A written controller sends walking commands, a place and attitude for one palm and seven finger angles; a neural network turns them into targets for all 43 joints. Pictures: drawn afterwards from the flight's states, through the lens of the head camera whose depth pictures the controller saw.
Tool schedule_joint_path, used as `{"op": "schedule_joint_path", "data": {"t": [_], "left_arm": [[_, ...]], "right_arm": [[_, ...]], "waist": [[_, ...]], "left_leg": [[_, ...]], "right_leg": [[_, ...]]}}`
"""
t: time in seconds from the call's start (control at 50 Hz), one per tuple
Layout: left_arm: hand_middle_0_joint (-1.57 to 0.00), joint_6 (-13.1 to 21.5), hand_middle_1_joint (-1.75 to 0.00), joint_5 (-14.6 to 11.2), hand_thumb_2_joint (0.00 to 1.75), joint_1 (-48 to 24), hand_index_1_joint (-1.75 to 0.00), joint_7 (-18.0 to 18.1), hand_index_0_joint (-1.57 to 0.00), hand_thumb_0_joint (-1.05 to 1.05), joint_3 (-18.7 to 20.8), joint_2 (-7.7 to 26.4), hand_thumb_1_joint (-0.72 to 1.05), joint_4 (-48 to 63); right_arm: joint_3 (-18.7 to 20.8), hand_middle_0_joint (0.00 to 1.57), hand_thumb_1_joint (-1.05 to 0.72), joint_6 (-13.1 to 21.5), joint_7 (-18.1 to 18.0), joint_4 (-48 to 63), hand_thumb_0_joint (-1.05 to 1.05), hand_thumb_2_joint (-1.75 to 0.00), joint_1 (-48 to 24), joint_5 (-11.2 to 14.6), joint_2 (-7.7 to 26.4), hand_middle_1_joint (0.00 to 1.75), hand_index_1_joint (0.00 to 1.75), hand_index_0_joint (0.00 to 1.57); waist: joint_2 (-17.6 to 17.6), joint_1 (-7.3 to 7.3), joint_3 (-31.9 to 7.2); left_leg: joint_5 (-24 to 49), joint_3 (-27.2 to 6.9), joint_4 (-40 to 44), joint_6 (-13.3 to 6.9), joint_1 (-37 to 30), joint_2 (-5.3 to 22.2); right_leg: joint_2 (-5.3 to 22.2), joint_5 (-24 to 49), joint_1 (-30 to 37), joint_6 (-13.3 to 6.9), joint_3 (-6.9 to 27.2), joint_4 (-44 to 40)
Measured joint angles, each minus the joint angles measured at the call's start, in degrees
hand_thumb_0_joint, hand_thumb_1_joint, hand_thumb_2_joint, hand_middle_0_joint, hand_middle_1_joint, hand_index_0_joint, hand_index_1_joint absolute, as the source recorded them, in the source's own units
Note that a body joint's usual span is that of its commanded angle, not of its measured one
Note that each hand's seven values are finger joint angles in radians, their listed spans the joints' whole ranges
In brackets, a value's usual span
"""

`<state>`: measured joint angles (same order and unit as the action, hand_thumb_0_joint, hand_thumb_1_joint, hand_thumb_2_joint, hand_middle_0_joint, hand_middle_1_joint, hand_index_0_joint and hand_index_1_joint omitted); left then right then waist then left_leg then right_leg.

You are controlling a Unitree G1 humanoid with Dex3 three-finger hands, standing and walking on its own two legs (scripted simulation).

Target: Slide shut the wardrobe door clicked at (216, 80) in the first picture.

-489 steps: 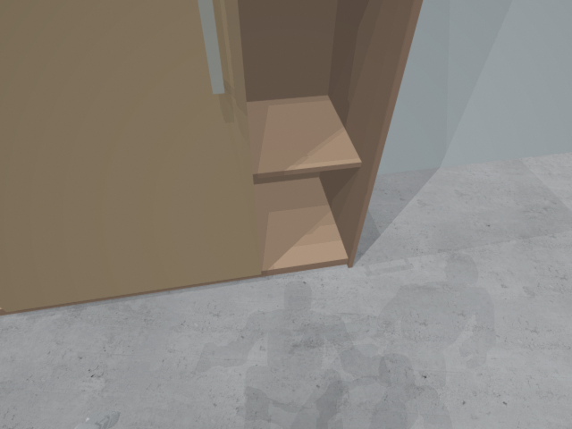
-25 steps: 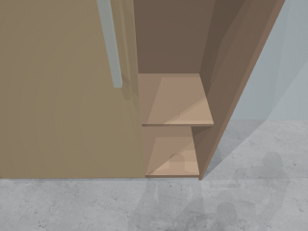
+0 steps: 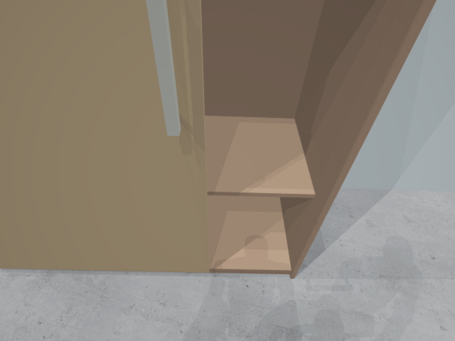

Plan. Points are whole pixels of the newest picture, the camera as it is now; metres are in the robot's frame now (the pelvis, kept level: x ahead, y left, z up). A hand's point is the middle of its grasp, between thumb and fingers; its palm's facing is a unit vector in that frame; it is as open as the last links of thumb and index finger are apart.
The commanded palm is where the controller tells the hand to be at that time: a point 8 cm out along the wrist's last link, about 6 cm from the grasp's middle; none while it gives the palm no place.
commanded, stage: shuffle to correct the standing spot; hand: left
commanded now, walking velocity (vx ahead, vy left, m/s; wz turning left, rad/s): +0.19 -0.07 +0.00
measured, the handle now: (165, 49) +0.52 +0.15 +0.27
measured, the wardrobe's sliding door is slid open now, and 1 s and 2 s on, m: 0.37 0.37 0.37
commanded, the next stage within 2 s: come to a stop and stand still in 0.02 s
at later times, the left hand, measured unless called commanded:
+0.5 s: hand out of the picture +0.12 +0.17 -0.18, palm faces +0.11 -0.97 -0.21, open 7.3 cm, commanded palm none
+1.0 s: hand out of the picture +0.05 +0.17 -0.16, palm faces +0.09 -0.96 -0.25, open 7.4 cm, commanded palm none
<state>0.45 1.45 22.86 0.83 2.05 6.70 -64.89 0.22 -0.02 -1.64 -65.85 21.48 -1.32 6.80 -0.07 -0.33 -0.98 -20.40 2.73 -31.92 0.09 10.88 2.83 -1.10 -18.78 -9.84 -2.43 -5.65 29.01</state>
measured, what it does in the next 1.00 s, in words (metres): steps on the spot: right foot, then left foot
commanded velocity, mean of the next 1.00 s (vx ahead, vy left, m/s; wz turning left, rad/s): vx -0.05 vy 0.01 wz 0.00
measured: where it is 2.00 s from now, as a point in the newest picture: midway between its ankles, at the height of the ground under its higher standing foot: outside the picture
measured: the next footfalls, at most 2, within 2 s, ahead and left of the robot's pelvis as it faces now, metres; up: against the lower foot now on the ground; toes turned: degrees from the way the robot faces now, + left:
right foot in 0.28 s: +0.09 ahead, -0.12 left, +0.00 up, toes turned +0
left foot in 0.48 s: +0.08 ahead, +0.11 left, +0.00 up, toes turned +8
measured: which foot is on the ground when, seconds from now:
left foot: down 0.00-0.30, up 0.32-0.46, down 0.48-1.00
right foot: down 0.00-0.10, up 0.12-0.26, down 0.28-1.00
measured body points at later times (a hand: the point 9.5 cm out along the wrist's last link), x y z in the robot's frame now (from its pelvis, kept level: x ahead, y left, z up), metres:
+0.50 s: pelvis +0.07 -0.01 +0.00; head +0.11 -0.01 +0.44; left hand +0.12 +0.22 -0.16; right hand +0.05 -0.23 -0.16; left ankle +0.04 +0.10 -0.74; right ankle +0.08 -0.12 -0.73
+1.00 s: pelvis +0.05 -0.02 +0.00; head +0.05 -0.03 +0.45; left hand +0.05 +0.22 -0.15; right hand +0.13 -0.25 -0.15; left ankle +0.04 +0.10 -0.73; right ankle +0.05 -0.12 -0.73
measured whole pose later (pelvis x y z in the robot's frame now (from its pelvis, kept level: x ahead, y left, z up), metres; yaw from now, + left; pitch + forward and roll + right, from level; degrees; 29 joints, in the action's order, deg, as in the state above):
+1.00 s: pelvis +0.05 -0.02 +0.00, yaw +4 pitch -1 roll +0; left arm 0.4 1.2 17.7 2.2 -0.2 9.8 -58.6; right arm 2.5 -0.5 -1.1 -55.7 12.8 -1.0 11.7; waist -1.7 0.0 1.1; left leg -16.7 5.1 -30.8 -0.2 13.0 1.9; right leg 1.0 -17.3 -12.7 -1.1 -4.3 31.1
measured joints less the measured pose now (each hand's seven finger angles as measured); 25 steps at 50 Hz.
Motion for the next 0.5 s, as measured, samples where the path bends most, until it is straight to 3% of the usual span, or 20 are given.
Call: {"op": "schedule_joint_path", "data": {"t": [0.1, 0.2, 0.24, 0.28, 0.34, 0.42, 0.46, 0.5], "left_arm": [[-0.2, -0.06, -0.3, -0.04, 0.9, 1.64, -0.3, -0.37, -0.2, 0.0, 0.38, -0.23, 0.91, -0.89], [-0.2, -1.16, -0.3, 0.39, 0.9, -1.2, -0.3, -0.69, -0.2, 0.0, 0.49, -0.23, 0.91, -0.77], [-0.2, -0.98, -0.3, 0.17, 0.9, -3.71, -0.3, -0.68, -0.2, 0.0, 0.69, -0.11, 0.91, 0.74], [-0.2, -0.29, -0.3, 0.36, 0.9, -5.57, -0.3, -0.08, -0.2, 0.02, 0.73, 0.81, 0.92, 2.19], [-0.2, 1.2, -0.3, -0.32, 0.9, -7.6, -0.3, 0.28, -0.2, 0.02, 0.77, 2.05, 0.94, 2.86], [-0.2, 1.16, -0.3, -0.2, 0.9, -10.94, -0.3, 1.19, -0.2, 0.02, 0.54, 2.34, 0.93, 4.36], [-0.2, 0.84, -0.3, -0.17, 0.9, -12.36, -0.3, 1.41, -0.2, 0.01, 0.51, 2.06, 0.92, 4.98], [-0.2, 0.19, -0.3, -0.53, 0.9, -13.18, -0.3, 1.57, -0.2, 0.01, 0.81, 1.87, 0.92, 5.39]], "right_arm": [[0.08, 0.19, -0.91, 1.58, -0.39, 0.05, 0.0, -0.9, 1.2, 0.11, -1.01, 0.3, 0.3, 0.2], [-0.06, 0.19, -0.91, 3.33, -1.71, -0.06, 0.0, -0.9, 2.47, -0.29, -1.95, 0.3, 0.3, 0.2], [-0.34, 0.19, -0.91, 2.96, -1.98, -0.43, 0.0, -0.9, 3.13, -0.24, -2.17, 0.3, 0.3, 0.2], [-0.57, 0.2, -0.91, 2.33, -1.94, -0.96, 0.0, -0.9, 3.92, 0.27, -2.41, 0.3, 0.3, 0.2], [-0.11, 0.2, -0.91, 0.63, -1.49, -1.77, 0.0, -0.9, 3.93, 1.21, -1.82, 0.3, 0.3, 0.2], [0.9, 0.2, -0.91, -0.77, -1.74, -0.49, 0.0, -0.9, 0.74, 1.43, -0.46, 0.3, 0.3, 0.2], [1.37, 0.2, -0.91, -0.69, -1.59, 0.78, 0.0, -0.9, -1.61, 1.37, 0.34, 0.3, 0.3, 0.2], [1.77, 0.19, -0.91, -0.39, -1.45, 2.11, 0.0, -0.9, -3.83, 1.15, 1.2, 0.3, 0.3, 0.2]], "waist": [[1.71, 0.26, 0.43], [1.38, 2.19, 2.43], [0.54, 2.64, 3.75], [0.13, 2.34, 4.74], [-1.59, 2.57, 4.68], [-1.9, 2.25, 5.23], [-1.4, 1.73, 6.04], [-0.77, 1.17, 6.68]], "left_leg": [[-3.16, 0.86, -1.85, 0.01, -0.76, -0.6], [-2.88, 1.43, 2.04, -0.22, -4.31, -0.78], [-2.36, 0.64, 3.65, 0.37, -5.49, -0.53], [-3.22, -0.06, 2.54, 1.12, -5.68, -0.43], [-6.53, -1.59, -3.72, 1.09, -3.14, 0.65], [-8.68, -0.52, -8.41, 0.91, 1.43, 0.46], [-5.98, 0.61, -5.81, 1.12, 2.4, 0.11], [2.34, 1.87, -1.53, 0.82, 1.85, -0.18]], "right_leg": [[0.87, -3.51, -0.8, 0.48, 0.72, 4.39], [1.52, -9.78, -8.49, 0.55, 1.24, 19.36], [2.08, -6.97, -9.73, 0.86, 1.09, 15.65], [2.77, 3.92, -8.37, 1.48, 1.31, 6.1], [2.24, 1.93, -6.6, 1.15, -0.83, 5.23], [2.71, 1.17, -5.13, 0.66, -2.71, 3.56], [3.1, 1.53, -4.96, 0.88, -2.65, 3.42], [3.53, 1.16, -5.13, 1.46, -2.09, 4.59]]}}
